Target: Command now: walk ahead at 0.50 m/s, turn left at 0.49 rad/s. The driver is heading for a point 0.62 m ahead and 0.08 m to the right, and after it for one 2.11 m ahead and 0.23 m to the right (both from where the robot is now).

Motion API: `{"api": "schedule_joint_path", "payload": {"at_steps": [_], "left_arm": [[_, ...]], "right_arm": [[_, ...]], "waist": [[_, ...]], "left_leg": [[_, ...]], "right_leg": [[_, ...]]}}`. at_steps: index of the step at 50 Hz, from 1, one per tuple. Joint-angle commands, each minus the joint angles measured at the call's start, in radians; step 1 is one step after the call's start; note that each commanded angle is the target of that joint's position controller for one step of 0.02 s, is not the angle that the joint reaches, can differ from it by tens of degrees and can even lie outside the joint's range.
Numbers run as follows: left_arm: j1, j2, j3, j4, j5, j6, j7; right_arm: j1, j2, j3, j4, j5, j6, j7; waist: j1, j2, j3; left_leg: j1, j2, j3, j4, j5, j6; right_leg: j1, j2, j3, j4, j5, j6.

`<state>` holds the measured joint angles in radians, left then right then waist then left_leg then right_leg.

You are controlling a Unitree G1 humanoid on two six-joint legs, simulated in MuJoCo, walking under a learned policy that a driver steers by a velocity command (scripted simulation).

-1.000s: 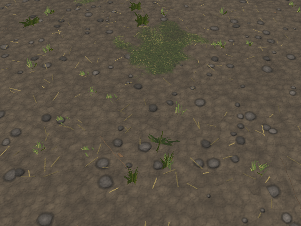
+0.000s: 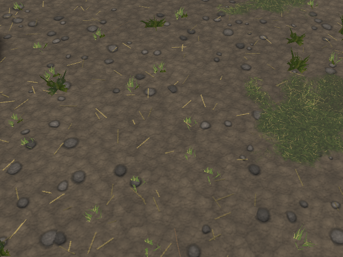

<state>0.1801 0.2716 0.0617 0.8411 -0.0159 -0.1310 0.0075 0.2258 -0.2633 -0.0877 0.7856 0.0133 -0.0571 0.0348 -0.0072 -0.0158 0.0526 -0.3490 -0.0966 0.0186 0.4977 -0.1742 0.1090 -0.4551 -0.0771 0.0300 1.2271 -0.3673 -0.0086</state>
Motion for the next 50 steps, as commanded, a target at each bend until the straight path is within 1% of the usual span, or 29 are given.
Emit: {"api": "schedule_joint_path", "payload": {"at_steps": [1,4,8,11,14,17,18,19,20,21,22,23,24,25,26,27,28,30,33,36,39,41,44,45,46,47,48,49,50], "left_arm": [[0.049,0.104,0.032,-0.063,0.017,0.007,0.002],[-0.033,0.07,0.021,-0.092,0.031,0.025,0.006],[-0.163,0.046,0.009,-0.124,0.02,0.02,-0.006],[-0.248,0.047,0.003,-0.148,0.01,0.014,-0.021],[-0.308,0.059,0.002,-0.179,0.009,0.002,-0.039],[-0.274,0.075,0.005,-0.184,0.007,-0.008,-0.053],[-0.218,0.093,0.013,-0.172,0.008,-0.009,-0.051],[-0.1,0.121,0.028,-0.139,0.01,-0.009,-0.046],[0.073,0.164,0.043,-0.1,0.02,-0.008,-0.04],[0.23,0.245,0.064,-0.079,0.036,-0.004,-0.032],[0.274,0.201,0.054,-0.043,0.016,0.005,-0.039],[0.207,0.138,0.035,-0.056,-0.002,0.011,-0.037],[0.124,0.109,0.024,-0.074,0.003,0.02,-0.032],[0.064,0.093,0.015,-0.079,0.013,0.022,-0.036],[0.032,0.074,0.007,-0.084,0.022,0.018,-0.038],[0.021,0.075,0.006,-0.082,0.026,0.016,-0.041],[0.024,0.079,0.007,-0.075,0.023,0.012,-0.042],[0.042,0.104,0.013,-0.058,0.019,0.007,-0.039],[0.082,0.13,0.021,-0.038,0.013,0.015,-0.025],[0.13,0.142,0.022,-0.017,0.003,0.025,-0.018],[0.191,0.153,0.023,0.012,-0.004,0.035,-0.017],[0.214,0.155,0.024,0.028,-0.006,0.046,-0.015],[0.202,0.177,0.032,0.038,-0.008,0.061,-0.007],[0.179,0.185,0.034,0.035,-0.009,0.066,-0.005],[0.17,0.169,0.027,0.032,-0.007,0.07,-0.004],[0.169,0.124,0.007,0.008,0.009,0.067,-0.003],[0.29,0.006,-0.031,-0.004,0.009,0.047,-0.01],[0.255,0.085,-0.012,0.015,-0.009,0.03,-0.014],[0.168,0.149,0.008,-0.015,-0.034,0.023,-0.016]], "right_arm": [[-0.021,-0.092,-0.015,-0.082,-0.004,-0.026,-0.012],[0.047,-0.122,-0.019,-0.053,-0.003,-0.032,-0.032],[0.115,-0.122,-0.013,-0.024,0.001,-0.027,-0.043],[0.158,-0.13,-0.011,0.001,0.002,-0.028,-0.043],[0.203,-0.132,-0.011,0.027,0.002,-0.02,-0.047],[0.197,-0.147,-0.015,0.037,0.0,-0.007,-0.055],[0.177,-0.158,-0.017,0.032,-0.001,-0.004,-0.055],[0.152,-0.159,-0.015,0.026,-0.002,-0.001,-0.053],[0.125,-0.14,-0.003,0.008,-0.009,-0.003,-0.05],[0.226,-0.057,0.022,-0.002,-0.017,-0.016,-0.043],[0.279,-0.04,0.034,0.019,0.005,-0.031,-0.036],[0.189,-0.136,0.012,0.002,0.022,-0.042,-0.032],[0.091,-0.145,0.011,-0.027,0.028,-0.046,-0.031],[0.044,-0.129,0.012,-0.038,0.013,-0.045,-0.033],[0.049,-0.123,0.005,-0.035,-0.002,-0.038,-0.036],[0.078,-0.102,0.006,-0.028,-0.002,-0.029,-0.038],[0.1,-0.082,0.009,-0.02,-0.002,-0.021,-0.04],[0.08,-0.067,0.013,-0.029,-0.007,-0.013,-0.045],[-0.026,-0.057,0.019,-0.058,-0.013,-0.017,-0.045],[-0.129,-0.036,0.028,-0.08,-0.009,-0.026,-0.035],[-0.221,-0.038,0.032,-0.108,0.001,-0.032,-0.022],[-0.266,-0.047,0.032,-0.13,0.005,-0.037,-0.01],[-0.247,-0.078,0.024,-0.139,0.005,-0.047,0.004],[-0.181,-0.098,0.013,-0.122,0.003,-0.05,0.003],[-0.042,-0.139,-0.01,-0.077,-0.002,-0.05,-0.003],[0.143,-0.21,-0.033,-0.042,-0.017,-0.05,-0.015],[0.219,-0.293,-0.052,-0.023,-0.022,-0.042,-0.017],[0.238,-0.198,-0.027,-0.025,-0.014,-0.039,-0.017],[0.169,-0.16,-0.012,-0.03,-0.012,-0.04,-0.02]], "waist": [[0.039,0.027,-0.122],[0.016,0.04,-0.081],[-0.044,0.079,-0.054],[-0.082,0.094,-0.017],[-0.1,0.089,0.004],[-0.065,0.109,-0.012],[-0.031,0.124,-0.047],[0.034,0.122,-0.121],[0.113,0.099,-0.245],[0.114,-0.1,-0.418],[0.108,-0.281,-0.494],[0.118,-0.163,-0.325],[0.099,-0.073,-0.198],[0.063,-0.009,-0.102],[0.03,-0.014,-0.075],[0.006,-0.037,-0.07],[-0.005,-0.052,-0.072],[-0.012,-0.054,-0.061],[0.015,-0.038,-0.047],[0.053,-0.039,-0.032],[0.09,-0.044,-0.01],[0.097,-0.049,0.004],[0.059,-0.072,-0.014],[0.014,-0.078,-0.052],[-0.052,-0.06,-0.141],[-0.122,0.017,-0.285],[-0.084,0.268,-0.417],[-0.12,0.23,-0.436],[-0.111,0.17,-0.278]], "left_leg": [[0.19,0.276,-0.35,-0.272,0.261,0.197],[0.15,0.247,-0.254,-0.299,0.375,0.182],[0.176,0.203,-0.188,-0.298,0.305,0.116],[0.225,0.233,-0.216,-0.298,0.203,0.107],[0.365,0.29,-0.259,-0.239,0.255,0.111],[0.435,0.319,-0.271,-0.171,0.414,0.086],[0.429,0.305,-0.257,-0.115,0.578,0.074],[0.404,0.265,-0.223,0.005,0.738,0.056],[0.271,0.219,-0.189,0.212,0.681,0.027],[-0.076,0.082,-0.13,0.595,0.267,-0.041],[-0.302,-0.003,-0.164,0.811,-0.384,-0.068],[-0.411,0.069,-0.196,0.884,-0.352,-0.058],[-0.42,0.125,-0.151,0.855,-0.256,-0.053],[-0.39,0.164,-0.121,0.78,-0.191,-0.057],[-0.338,0.197,-0.12,0.713,-0.147,-0.06],[-0.287,0.212,-0.115,0.679,-0.126,-0.065],[-0.263,0.217,-0.104,0.647,-0.115,-0.073],[-0.284,0.23,-0.088,0.573,-0.067,-0.093],[-0.328,0.236,-0.074,0.391,0.097,-0.112],[-0.285,0.206,-0.047,0.198,0.241,-0.111],[-0.279,0.183,-0.033,0.099,0.264,-0.107],[-0.299,0.173,-0.036,0.054,0.219,-0.092],[-0.231,0.15,-0.026,0.004,0.109,-0.054],[-0.123,0.123,-0.001,-0.023,0.097,-0.035],[0.078,0.101,0.019,-0.039,0.113,-0.006],[0.394,0.249,-0.137,0.002,0.16,0.059],[0.76,0.491,-0.574,-0.061,0.001,0.208],[0.745,0.51,-0.707,-0.154,-0.105,0.201],[0.614,0.479,-0.552,-0.176,-0.101,0.15]], "right_leg": [[-0.16,-0.067,0.042,-0.093,0.083,0.014],[-0.192,-0.056,0.011,-0.254,0.225,0.047],[-0.174,-0.016,-0.006,-0.533,0.474,0.036],[-0.173,0.006,-0.013,-0.646,0.528,0.019],[-0.251,0.017,-0.01,-0.699,0.449,-0.011],[-0.192,0.043,-0.027,-0.74,0.333,-0.05],[-0.09,0.073,-0.051,-0.746,0.299,-0.068],[0.085,0.103,-0.079,-0.77,0.329,-0.097],[0.366,0.022,-0.002,-0.731,0.391,-0.153],[0.778,-0.218,0.351,-0.719,0.363,-0.288],[0.907,-0.34,0.696,-0.873,0.195,-0.369],[0.788,-0.302,0.628,-0.913,0.043,-0.312],[0.622,-0.263,0.484,-0.94,0.048,-0.269],[0.46,-0.218,0.387,-0.982,0.129,-0.251],[0.371,-0.182,0.325,-1.01,0.198,-0.236],[0.314,-0.158,0.282,-1.036,0.241,-0.232],[0.284,-0.144,0.245,-1.057,0.286,-0.238],[0.261,-0.138,0.181,-1.084,0.379,-0.25],[0.287,-0.119,0.11,-1.101,0.442,-0.233],[0.303,-0.09,0.049,-1.098,0.436,-0.199],[0.367,-0.116,0.055,-1.077,0.399,-0.196],[0.435,-0.149,0.071,-1.046,0.406,-0.192],[0.504,-0.184,0.087,-0.97,0.516,-0.167],[0.502,-0.168,0.067,-0.895,0.655,-0.151],[0.463,-0.118,0.026,-0.736,0.77,-0.126],[0.269,-0.062,-0.011,-0.455,0.597,-0.088],[-0.155,0.111,-0.047,-0.082,0.022,-0.02],[-0.27,0.099,0.099,0.053,-0.21,-0.028],[-0.334,0.052,0.106,0.086,-0.14,-0.039]]}}
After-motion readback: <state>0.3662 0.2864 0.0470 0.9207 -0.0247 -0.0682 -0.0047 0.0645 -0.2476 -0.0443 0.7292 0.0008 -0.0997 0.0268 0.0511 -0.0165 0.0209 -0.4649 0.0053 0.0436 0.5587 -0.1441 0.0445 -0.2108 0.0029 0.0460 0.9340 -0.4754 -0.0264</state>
